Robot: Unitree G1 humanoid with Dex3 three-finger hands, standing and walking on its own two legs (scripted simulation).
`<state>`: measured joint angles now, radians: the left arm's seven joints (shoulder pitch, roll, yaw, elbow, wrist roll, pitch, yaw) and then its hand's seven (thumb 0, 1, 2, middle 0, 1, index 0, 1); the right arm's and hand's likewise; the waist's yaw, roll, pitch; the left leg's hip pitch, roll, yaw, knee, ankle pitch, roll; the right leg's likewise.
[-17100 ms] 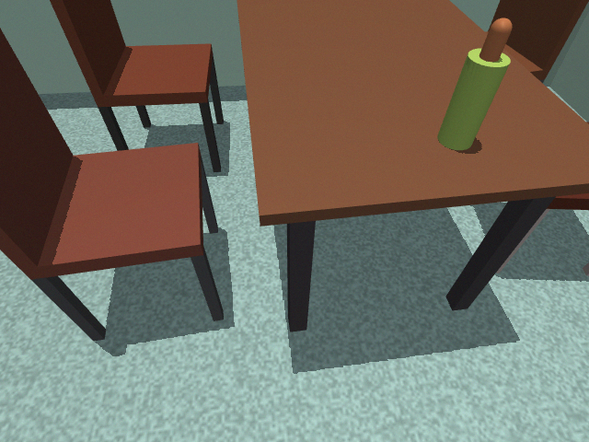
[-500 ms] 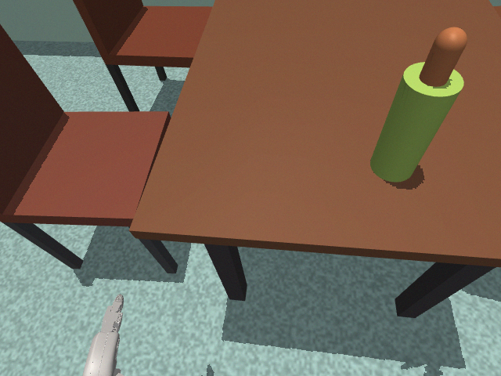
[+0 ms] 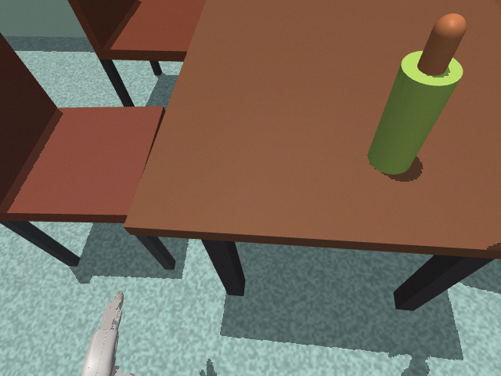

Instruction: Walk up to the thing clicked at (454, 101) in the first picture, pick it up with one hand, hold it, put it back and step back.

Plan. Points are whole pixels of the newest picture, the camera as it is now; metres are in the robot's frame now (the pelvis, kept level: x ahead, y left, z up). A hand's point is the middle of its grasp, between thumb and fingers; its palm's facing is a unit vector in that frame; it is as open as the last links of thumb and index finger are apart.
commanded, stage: approach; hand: right
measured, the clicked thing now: (414, 102) +0.51 -0.20 +0.13
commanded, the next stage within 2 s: close in in 0.04 s
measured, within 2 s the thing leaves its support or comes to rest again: neither
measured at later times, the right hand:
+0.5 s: hand (423, 141) +0.48 -0.23 +0.07, palm faces +0.16 +0.99 +0.04, open 17.7 cm
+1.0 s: hand (403, 139) +0.48 -0.20 +0.08, palm faces +0.18 +0.98 +0.04, open 17.4 cm
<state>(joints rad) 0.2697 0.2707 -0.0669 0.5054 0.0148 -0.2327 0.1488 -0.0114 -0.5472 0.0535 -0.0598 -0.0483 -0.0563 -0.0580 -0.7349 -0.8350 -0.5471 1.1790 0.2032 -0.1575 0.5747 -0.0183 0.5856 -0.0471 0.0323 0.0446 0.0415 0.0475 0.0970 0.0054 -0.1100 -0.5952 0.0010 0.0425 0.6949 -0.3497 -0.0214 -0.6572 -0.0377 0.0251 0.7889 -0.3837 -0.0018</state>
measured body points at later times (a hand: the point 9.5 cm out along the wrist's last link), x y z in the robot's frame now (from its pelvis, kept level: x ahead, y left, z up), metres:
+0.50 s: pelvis -0.01 +0.00 -0.03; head +0.08 -0.02 +0.41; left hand +0.12 +0.27 -0.06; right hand +0.47 -0.28 +0.07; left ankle -0.01 +0.14 -0.71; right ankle -0.01 -0.11 -0.71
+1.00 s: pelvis -0.02 +0.01 -0.03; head +0.07 -0.01 +0.42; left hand +0.12 +0.28 -0.05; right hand +0.47 -0.25 +0.08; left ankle -0.01 +0.14 -0.71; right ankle -0.01 -0.11 -0.71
